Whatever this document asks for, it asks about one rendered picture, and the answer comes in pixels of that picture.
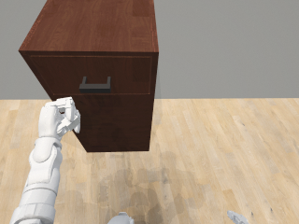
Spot left robot shin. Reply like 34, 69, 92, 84
118, 212, 128, 216

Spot robot left forearm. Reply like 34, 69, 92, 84
9, 136, 63, 224

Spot robot left thigh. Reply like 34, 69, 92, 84
107, 215, 135, 224

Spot robot right hand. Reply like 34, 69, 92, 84
227, 210, 249, 224

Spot robot left hand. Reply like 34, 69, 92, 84
38, 97, 80, 142

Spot handle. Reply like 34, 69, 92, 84
79, 77, 111, 93

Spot cabinet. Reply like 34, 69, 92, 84
18, 0, 159, 153

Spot drawer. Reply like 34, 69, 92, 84
31, 55, 150, 94

